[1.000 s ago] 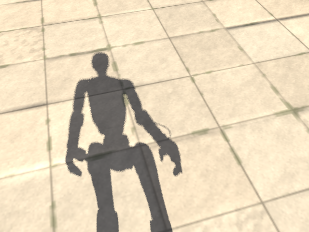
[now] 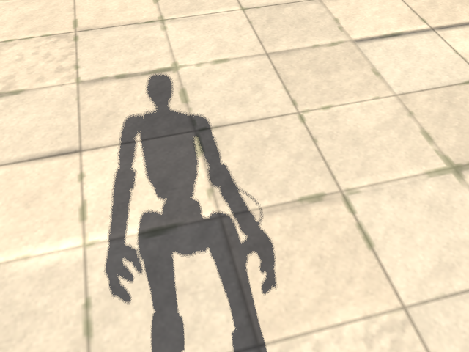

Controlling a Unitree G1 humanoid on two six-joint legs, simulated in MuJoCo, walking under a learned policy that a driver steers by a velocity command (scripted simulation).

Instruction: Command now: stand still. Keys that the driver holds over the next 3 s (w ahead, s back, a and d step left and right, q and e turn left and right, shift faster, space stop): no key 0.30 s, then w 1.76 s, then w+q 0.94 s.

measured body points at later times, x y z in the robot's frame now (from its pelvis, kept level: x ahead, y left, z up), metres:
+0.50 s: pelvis +0.03 +0.02 -0.01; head +0.03 +0.03 +0.44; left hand -0.03 +0.26 -0.16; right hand +0.04 -0.23 -0.16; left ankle +0.02 +0.13 -0.72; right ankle -0.04 -0.12 -0.74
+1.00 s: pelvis +0.25 +0.01 -0.02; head +0.29 +0.01 +0.43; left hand +0.49 +0.22 -0.11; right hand +0.12 -0.23 -0.15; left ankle +0.04 +0.13 -0.74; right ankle +0.41 -0.10 -0.73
